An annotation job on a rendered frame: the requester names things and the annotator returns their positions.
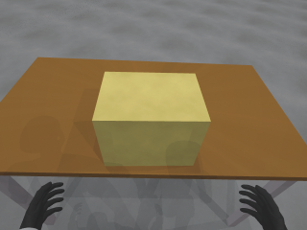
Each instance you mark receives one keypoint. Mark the robot left hand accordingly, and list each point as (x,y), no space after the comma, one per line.
(37,211)

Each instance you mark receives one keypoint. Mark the table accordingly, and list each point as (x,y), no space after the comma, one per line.
(46,128)

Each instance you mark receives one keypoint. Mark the carton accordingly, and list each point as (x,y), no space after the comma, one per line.
(150,119)

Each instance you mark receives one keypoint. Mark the robot right hand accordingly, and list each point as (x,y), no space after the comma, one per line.
(267,212)

